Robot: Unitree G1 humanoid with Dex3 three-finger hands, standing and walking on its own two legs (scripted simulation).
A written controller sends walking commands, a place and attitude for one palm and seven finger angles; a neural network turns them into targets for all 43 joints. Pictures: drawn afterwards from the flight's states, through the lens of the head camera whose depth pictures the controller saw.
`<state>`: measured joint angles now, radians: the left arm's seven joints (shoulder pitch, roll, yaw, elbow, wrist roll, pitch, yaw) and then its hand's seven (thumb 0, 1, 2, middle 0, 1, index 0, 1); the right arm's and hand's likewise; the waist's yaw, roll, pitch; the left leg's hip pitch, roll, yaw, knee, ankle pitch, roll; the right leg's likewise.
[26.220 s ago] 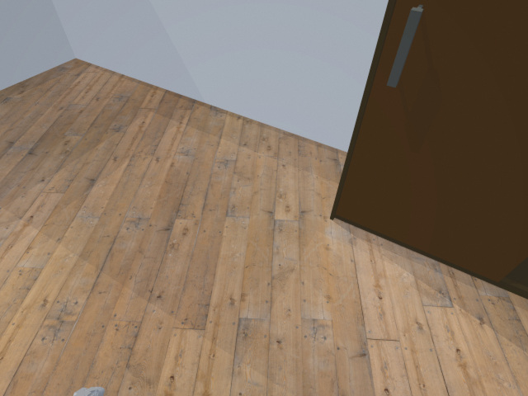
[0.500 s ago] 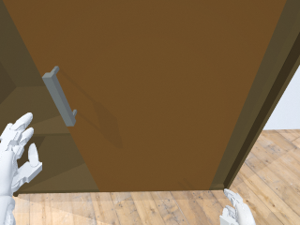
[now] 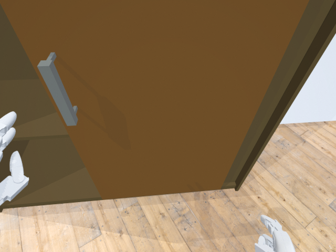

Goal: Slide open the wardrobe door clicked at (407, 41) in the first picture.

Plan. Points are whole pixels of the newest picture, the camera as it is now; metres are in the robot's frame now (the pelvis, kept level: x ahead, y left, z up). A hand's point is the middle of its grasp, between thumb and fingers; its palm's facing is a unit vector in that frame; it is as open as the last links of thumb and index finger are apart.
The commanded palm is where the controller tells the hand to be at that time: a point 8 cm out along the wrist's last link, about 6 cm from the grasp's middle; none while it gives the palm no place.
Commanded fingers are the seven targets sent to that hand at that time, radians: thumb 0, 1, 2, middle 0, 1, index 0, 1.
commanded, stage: step back with the hand held close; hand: left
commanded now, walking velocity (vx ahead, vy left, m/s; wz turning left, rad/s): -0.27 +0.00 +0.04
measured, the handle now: (62, 91) +0.49 +0.35 +0.11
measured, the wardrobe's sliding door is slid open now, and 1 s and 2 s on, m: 0.59 0.59 0.59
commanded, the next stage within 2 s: stop stepping back and stand still in 0.66 s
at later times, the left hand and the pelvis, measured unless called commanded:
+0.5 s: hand out of the picture +0.11 +0.36 +0.17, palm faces +0.49 -0.79 -0.37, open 7.5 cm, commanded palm +0.04 +0.39 +0.18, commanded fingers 0.00 0.90 0.90 -0.20 -0.30 -0.20 -0.30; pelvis -0.08 +0.08 -0.01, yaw +4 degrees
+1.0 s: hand out of the picture -0.05 +0.45 +0.20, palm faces +0.37 -0.80 -0.48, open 7.5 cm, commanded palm -0.07 +0.49 +0.18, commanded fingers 0.00 0.90 0.90 -0.20 -0.30 -0.20 -0.30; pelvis -0.23 +0.20 -0.02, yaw -4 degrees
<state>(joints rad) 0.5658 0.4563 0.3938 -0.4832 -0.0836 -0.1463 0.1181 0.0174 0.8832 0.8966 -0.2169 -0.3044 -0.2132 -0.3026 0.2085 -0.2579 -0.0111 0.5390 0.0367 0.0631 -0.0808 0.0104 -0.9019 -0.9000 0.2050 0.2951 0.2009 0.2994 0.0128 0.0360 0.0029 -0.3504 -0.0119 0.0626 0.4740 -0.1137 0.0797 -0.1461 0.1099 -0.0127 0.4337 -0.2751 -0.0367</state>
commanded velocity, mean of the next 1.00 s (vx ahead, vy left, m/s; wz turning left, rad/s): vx -0.19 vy -0.05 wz -0.02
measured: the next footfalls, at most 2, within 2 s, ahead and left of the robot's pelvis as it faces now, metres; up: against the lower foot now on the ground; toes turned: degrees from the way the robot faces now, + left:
left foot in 0.68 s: +0.02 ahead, +0.18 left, -0.01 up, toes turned +0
right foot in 0.98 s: -0.25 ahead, +0.08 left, +0.00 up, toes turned -9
